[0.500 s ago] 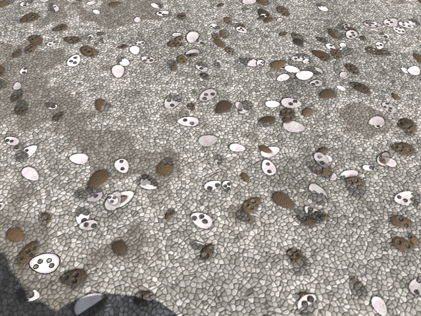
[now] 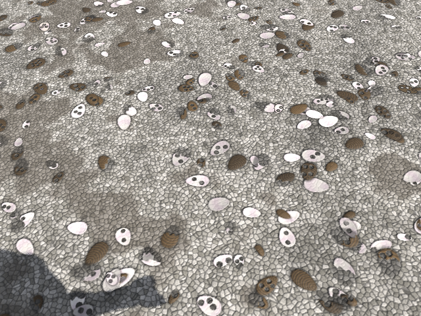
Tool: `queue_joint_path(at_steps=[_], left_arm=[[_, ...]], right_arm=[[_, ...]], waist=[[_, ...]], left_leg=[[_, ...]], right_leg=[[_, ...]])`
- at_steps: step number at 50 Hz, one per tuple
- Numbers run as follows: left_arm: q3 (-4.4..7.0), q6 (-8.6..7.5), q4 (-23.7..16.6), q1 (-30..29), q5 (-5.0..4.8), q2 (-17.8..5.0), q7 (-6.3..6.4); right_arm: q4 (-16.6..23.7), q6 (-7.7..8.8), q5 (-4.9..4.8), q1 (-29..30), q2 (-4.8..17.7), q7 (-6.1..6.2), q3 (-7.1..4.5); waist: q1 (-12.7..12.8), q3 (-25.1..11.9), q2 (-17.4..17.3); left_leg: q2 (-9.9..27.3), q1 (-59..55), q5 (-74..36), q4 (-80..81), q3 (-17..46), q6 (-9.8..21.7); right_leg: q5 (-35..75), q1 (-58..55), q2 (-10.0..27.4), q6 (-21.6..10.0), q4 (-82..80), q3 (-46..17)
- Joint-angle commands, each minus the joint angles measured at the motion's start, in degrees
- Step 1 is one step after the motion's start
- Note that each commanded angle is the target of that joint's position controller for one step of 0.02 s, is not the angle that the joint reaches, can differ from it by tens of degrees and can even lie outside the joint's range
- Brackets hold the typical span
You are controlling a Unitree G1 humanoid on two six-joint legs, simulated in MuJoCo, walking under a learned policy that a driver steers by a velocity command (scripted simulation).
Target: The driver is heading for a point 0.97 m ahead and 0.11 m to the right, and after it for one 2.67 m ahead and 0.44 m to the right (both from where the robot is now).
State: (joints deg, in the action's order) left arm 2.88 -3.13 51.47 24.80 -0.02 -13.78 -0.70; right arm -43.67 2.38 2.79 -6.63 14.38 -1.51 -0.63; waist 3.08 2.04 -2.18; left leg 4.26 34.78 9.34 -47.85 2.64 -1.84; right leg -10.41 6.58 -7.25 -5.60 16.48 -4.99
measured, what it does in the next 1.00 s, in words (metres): walks ahead, turning right: left foot, then right foot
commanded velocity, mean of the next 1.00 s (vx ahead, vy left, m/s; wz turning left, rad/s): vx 0.50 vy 0.00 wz -0.30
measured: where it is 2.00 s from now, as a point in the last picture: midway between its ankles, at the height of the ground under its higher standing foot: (275, 174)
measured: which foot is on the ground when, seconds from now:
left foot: up 0.00-0.18, down 0.20-0.74, up 0.76-1.00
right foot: down 0.00-0.22, up 0.24-0.70, down 0.72-1.00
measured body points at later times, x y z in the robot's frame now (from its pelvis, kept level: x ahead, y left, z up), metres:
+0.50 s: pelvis +0.25 +0.03 +0.00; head +0.28 +0.04 +0.45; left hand +0.47 +0.25 -0.12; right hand +0.20 -0.25 -0.12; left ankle +0.24 +0.13 -0.75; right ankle +0.28 -0.12 -0.67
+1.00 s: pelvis +0.47 -0.11 +0.00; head +0.49 -0.12 +0.45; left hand +0.59 +0.13 -0.13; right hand +0.46 -0.37 -0.14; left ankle +0.58 +0.02 -0.67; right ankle +0.42 -0.16 -0.75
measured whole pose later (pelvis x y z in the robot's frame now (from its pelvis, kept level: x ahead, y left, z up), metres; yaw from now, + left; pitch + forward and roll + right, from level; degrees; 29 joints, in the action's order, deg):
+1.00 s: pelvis +0.47 -0.11 +0.00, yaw -17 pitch +0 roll +0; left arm 2.5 -5.0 50.6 19.8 1.2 -13.1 0.1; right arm -50.0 0.5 1.4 -16.2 14.5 -2.1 -3.4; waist 0.3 1.9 -2.2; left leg 4.9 35.5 9.5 -59.8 0.8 2.3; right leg -12.4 3.4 -2.3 -4.3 15.4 10.0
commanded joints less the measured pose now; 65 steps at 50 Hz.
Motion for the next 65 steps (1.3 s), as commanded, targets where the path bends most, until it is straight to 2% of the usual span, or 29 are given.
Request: queue_joint_path(at_steps=[1, 5, 7, 9, 10, 11, 12, 13, 14, 15, 18, 21, 27, 32, 34, 36, 37, 38, 39, 40, 42, 45, 52, 57, 60, 62, 63, 64, 65], left_arm=[[2.40, -0.53, -2.82, 2.29, 0.00, -9.36, 0.43], [2.77, -0.05, -2.96, 4.15, 0.79, -9.89, 0.88], [3.10, 0.14, -3.90, 1.79, 1.00, -10.61, 1.23], [3.29, -0.11, -4.73, -1.01, 0.66, -11.24, 0.95], [2.83, -0.66, -5.62, -1.27, -0.04, -9.38, 0.43], [1.54, -0.98, -7.40, 1.09, -1.28, -3.96, 0.47], [1.79, -0.30, -8.56, 4.70, -0.58, -6.06, 0.69], [2.24, 0.79, -6.49, 2.44, 0.90, -8.68, 0.92], [2.21, 0.98, -6.71, -1.40, 1.38, -8.06, 0.13], [2.11, 1.27, -7.01, -2.68, 1.46, -6.88, -0.41], [1.97, 2.85, -7.92, -3.96, 2.35, -5.88, -1.72], [1.77, 3.34, -10.07, -9.24, 2.33, -5.54, -2.52], [0.37, 3.09, -14.15, -20.42, 2.01, -3.65, -3.81], [-0.36, 2.61, -16.45, -26.29, 2.59, -3.59, -3.65], [-0.10, 2.06, -15.51, -23.40, 3.04, -4.17, -2.75], [1.17, 0.61, -9.92, -7.38, 4.16, -6.65, -1.49], [2.56, 0.21, -8.60, 0.99, 5.59, -12.38, -0.39], [3.57, 0.72, -8.50, 1.74, 3.19, -16.26, 0.24], [3.34, 0.93, -8.69, -1.25, 1.74, -14.41, 0.68], [2.16, 0.52, -8.00, -5.10, 1.63, -10.71, 0.80], [0.52, -0.63, -7.24, -9.48, 1.39, -5.21, 0.61], [0.43, -2.29, -5.99, -9.11, 1.23, -4.66, 0.64], [0.52, -3.07, -2.62, -4.92, 1.05, -4.45, 1.23], [0.84, -2.52, 0.07, -0.48, 1.19, -6.40, 2.06], [1.18, -1.67, 0.74, -0.76, 1.47, -8.46, 2.62], [1.66, -0.59, 0.69, -1.42, 1.67, -10.41, 2.83], [1.71, -0.20, 0.14, -2.19, 1.42, -10.81, 2.67], [0.93, -0.47, -2.29, -1.71, 0.67, -7.95, 2.20], [0.69, -1.08, -6.47, -2.92, 0.45, -5.20, 1.18]], right_arm=[[5.43, 0.67, -0.50, 6.46, 3.45, -0.11, -0.33], [7.58, 1.40, -1.20, 10.96, 3.93, 0.12, -0.09], [7.27, 1.87, -1.35, 8.14, 5.13, 0.43, -0.47], [4.47, 2.72, -1.27, -1.56, 7.28, 1.38, -1.49], [3.47, 3.45, -0.32, -8.76, 10.79, 2.33, -2.58], [3.68, 3.15, 0.85, -15.00, 14.99, 3.28, -3.57], [2.97, 1.93, 0.02, -13.55, 16.51, 3.16, -4.43], [3.92, 1.49, -0.37, -9.81, 10.31, 2.83, -3.40], [4.22, 1.64, -0.85, -7.07, 6.40, 2.51, -2.43], [4.00, 1.89, -0.66, -5.91, 5.09, 2.33, -2.01], [2.05, 3.44, -1.33, -8.38, 5.40, 2.10, -2.20], [0.78, 4.21, -1.83, -10.33, 6.03, 1.81, -2.72], [-1.58, 3.80, -1.70, -13.39, 6.68, 1.64, -3.18], [-4.95, 2.76, -1.56, -18.81, 8.44, 1.85, -3.48], [-6.75, 1.97, -1.62, -20.27, 9.52, 1.93, -3.40], [-7.46, 1.34, -2.46, -20.04, 9.24, 1.94, -2.87], [-4.43, 1.64, -3.65, -20.73, 4.48, 1.35, -1.44], [-3.38, 1.52, -3.92, -22.81, 3.49, 1.19, -1.60], [-3.34, 1.10, -2.97, -16.95, 8.33, 1.74, -3.21], [-2.88, 1.45, -3.31, -14.92, 6.24, 1.47, -2.78], [-4.77, 0.48, -2.12, -16.36, 4.76, 1.18, -2.92], [-6.20, -1.37, -1.28, -18.54, 2.53, 0.00, -3.02], [-1.77, -1.45, -1.20, -4.30, 0.70, -1.46, -2.63], [1.93, -1.38, -0.73, 4.18, 0.56, -2.37, -1.89], [2.23, -1.54, -0.60, 2.55, 1.74, -1.97, -2.41], [0.28, -1.28, -0.50, -5.45, 3.70, -1.35, -3.51], [-2.30, -0.74, 0.00, -13.71, 5.62, -0.77, -4.62], [-3.57, -0.81, 0.59, -20.42, 11.98, 0.23, -6.72], [-2.36, -1.28, -1.07, -16.97, 16.75, 0.35, -7.83]], waist=[[0.46, 0.07, 6.23], [1.72, -0.58, 6.66], [-0.42, -1.19, 7.21], [-5.29, -4.94, 5.36], [-8.32, -10.63, 0.56], [-9.08, -17.78, -7.88], [-5.84, -18.62, -15.10], [-4.78, -10.04, -4.23], [-4.70, -4.51, -0.21], [-3.67, -2.30, -1.15], [-2.55, -1.66, -4.46], [-2.68, -1.31, -2.99], [-4.60, 1.21, -2.73], [-6.32, 2.87, -2.91], [-4.42, 0.86, -3.60], [3.12, -8.52, -1.44], [5.52, -17.60, 7.14], [3.97, -24.05, 15.38], [4.52, -17.04, 6.03], [1.78, -8.71, 5.86], [-2.35, -1.97, 6.35], [-4.51, -0.90, 6.79], [-2.79, 3.37, 5.99], [-0.70, 4.79, 5.46], [-2.46, 2.10, 6.77], [-6.15, -3.28, 7.64], [-10.18, -7.86, 5.52], [-12.40, -13.89, -1.76], [-8.35, -17.37, -12.00]], left_leg=[[-2.04, 0.01, -5.83, 6.57, -2.37, -1.05], [-3.99, -2.46, -5.13, 12.32, -1.87, -0.30], [-4.88, -9.26, -2.20, 16.51, -1.09, 0.87], [-6.10, -24.54, -1.16, 22.72, -1.25, 2.93], [1.65, -36.13, 3.59, 24.71, 5.83, 5.48], [16.97, -49.87, 11.82, 26.94, 22.97, 8.98], [22.58, -49.40, 17.54, 32.33, 41.70, 14.20], [19.74, -42.03, 22.29, 32.59, 35.47, 13.67], [16.01, -35.34, 17.42, 33.87, 26.43, 12.39], [13.43, -31.31, 9.92, 35.41, 19.40, 11.03], [10.60, -27.85, -4.32, 36.91, 9.13, 10.39], [10.92, -29.68, -10.21, 38.61, 3.61, 11.21], [8.80, -30.52, -15.05, 39.02, -7.26, 9.87], [10.97, -35.21, -22.58, 36.54, -9.60, 9.28], [11.34, -37.27, -39.84, 29.36, -10.03, 9.21], [8.27, -30.90, -40.00, 9.75, -11.89, 7.80], [4.05, -14.01, -15.26, -9.32, -12.26, 6.03], [-5.51, -1.09, 21.77, -26.18, -7.67, 4.57], [-3.33, 2.48, 17.72, -28.44, 0.84, 5.29], [-1.09, 2.53, 13.93, -25.49, 0.95, 5.66], [1.40, -2.20, 9.79, -17.91, 0.26, 5.35], [0.91, -4.30, 5.68, -17.34, -0.57, 4.67], [1.33, 4.13, -8.34, -2.97, -3.06, 3.86], [-0.43, 2.14, -7.91, 8.81, -8.46, 6.58], [-4.89, -3.96, -0.20, 11.28, -11.83, 9.80], [-8.98, -13.73, 5.68, 13.10, -12.57, 12.70], [-9.98, -25.57, 4.07, 18.05, -10.68, 14.71], [1.90, -41.69, 11.44, 20.91, 6.42, 19.63], [15.56, -51.98, 5.48, 29.07, 38.37, 27.89]], right_leg=[[15.42, 0.62, 13.21, -6.85, -4.52, -12.51], [21.87, -2.75, 14.18, -6.05, 0.35, -15.06], [22.45, -1.39, 14.47, -4.43, 3.16, -16.83], [25.08, 2.52, 11.42, -2.19, 12.51, -16.12], [18.70, 7.49, 7.93, -0.63, 24.45, -12.68], [-7.22, 19.32, 2.42, 0.96, 39.51, -5.04], [-22.35, 29.55, 0.40, 1.18, 48.06, -0.48], [-17.34, 32.06, 5.35, 1.03, 52.31, -1.39], [-12.73, 31.17, 6.70, 1.43, 51.24, -0.83], [-10.34, 29.56, 8.19, 1.97, 49.49, -0.28], [-7.17, 27.84, 9.51, 3.09, 48.71, 1.17], [-2.62, 32.53, 10.44, 4.02, 47.66, 1.37], [8.58, 32.27, 10.74, 4.23, 32.06, 5.38], [2.72, 26.04, 8.22, 0.76, 19.79, 9.56], [-2.85, 18.70, 5.09, -1.43, 16.36, 10.90], [1.03, -3.64, 4.77, -4.08, 10.29, 9.86], [-4.96, -22.82, 21.35, -8.04, 9.27, -8.88], [1.48, -28.44, 34.71, -13.09, 2.29, -31.95], [7.00, -21.79, 31.44, -11.47, 2.66, -23.68], [10.28, -13.33, 28.57, -9.41, 1.16, -14.45], [11.72, -2.55, 23.15, -4.11, -3.27, -4.67], [14.00, 1.25, 21.74, -3.84, -7.03, 1.21], [17.23, -1.84, 19.86, -2.88, -9.23, 11.78], [25.88, -8.76, 22.05, -2.10, -6.85, 15.84], [48.17, -13.31, 22.61, -0.91, 2.10, 18.63], [56.88, -13.27, 22.72, -0.69, 16.94, 19.48], [49.02, -7.59, 21.65, 0.46, 29.95, 20.26], [26.62, 8.73, 18.18, 2.86, 49.37, 20.71], [-20.45, 29.86, 4.59, 5.96, 67.88, 13.29]])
